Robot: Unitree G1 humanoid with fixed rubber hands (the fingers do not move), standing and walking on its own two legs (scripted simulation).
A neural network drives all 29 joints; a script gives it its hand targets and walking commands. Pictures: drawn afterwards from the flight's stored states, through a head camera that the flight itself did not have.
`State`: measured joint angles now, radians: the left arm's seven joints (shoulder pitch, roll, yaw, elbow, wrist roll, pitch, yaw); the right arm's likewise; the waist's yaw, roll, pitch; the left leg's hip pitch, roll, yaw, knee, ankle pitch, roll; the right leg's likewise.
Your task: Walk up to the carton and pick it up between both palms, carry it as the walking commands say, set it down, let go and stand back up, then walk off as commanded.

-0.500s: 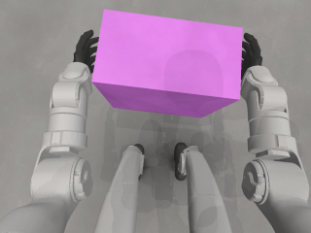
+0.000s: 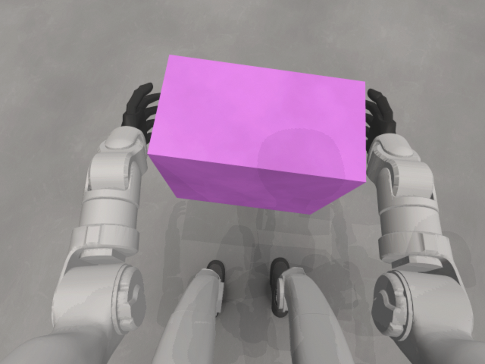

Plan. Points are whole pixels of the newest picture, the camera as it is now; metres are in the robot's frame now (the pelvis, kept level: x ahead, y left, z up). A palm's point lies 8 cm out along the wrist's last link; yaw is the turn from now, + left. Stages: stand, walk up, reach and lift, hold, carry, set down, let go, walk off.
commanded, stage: reach and lift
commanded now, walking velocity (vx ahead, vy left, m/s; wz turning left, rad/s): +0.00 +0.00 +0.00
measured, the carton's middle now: (253, 150) +0.44 +0.01 -0.07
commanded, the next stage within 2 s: hold in 1.14 s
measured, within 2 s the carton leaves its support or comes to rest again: neither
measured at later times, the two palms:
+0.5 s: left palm (96, 87) +0.44 +0.20 +0.11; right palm (412, 96) +0.44 -0.18 +0.10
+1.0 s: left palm (116, 117) +0.42 +0.19 +0.07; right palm (406, 126) +0.41 -0.19 +0.06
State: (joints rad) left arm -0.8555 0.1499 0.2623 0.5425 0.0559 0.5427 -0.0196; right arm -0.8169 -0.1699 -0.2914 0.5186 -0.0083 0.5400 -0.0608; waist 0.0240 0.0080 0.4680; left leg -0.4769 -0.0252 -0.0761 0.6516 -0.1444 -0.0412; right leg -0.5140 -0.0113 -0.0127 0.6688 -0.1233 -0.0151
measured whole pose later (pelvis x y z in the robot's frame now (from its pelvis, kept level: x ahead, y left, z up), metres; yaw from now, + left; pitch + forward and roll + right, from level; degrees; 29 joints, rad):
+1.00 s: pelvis +0.14 +0.01 +0.04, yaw +0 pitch +7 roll +0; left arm -0.17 -0.03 0.18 0.21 0.16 0.73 -0.08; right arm -0.13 -0.01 -0.23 0.18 -0.17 0.74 0.05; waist 0.02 0.01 -0.21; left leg -0.25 -0.01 -0.08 0.29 -0.16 -0.02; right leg -0.29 0.00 -0.01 0.32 -0.15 -0.01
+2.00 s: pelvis +0.14 +0.01 +0.03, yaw +1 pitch +1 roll -1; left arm -0.19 -0.05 0.20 0.11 0.12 0.83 -0.05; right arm -0.15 -0.01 -0.25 0.08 -0.14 0.85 0.05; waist 0.02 0.01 -0.18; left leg -0.31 0.00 -0.08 0.67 -0.37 -0.02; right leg -0.26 0.01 -0.03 0.49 -0.26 -0.01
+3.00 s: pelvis +0.27 +0.08 +0.02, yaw +7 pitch +4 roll -2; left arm -0.12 -0.05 0.21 -0.22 0.06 1.14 -0.02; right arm -0.09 0.01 -0.22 -0.23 -0.04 1.16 -0.03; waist 0.02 0.06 -0.26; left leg -0.24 -0.06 -0.05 0.66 -0.45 0.07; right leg -0.28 -0.04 -0.10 0.62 -0.39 0.01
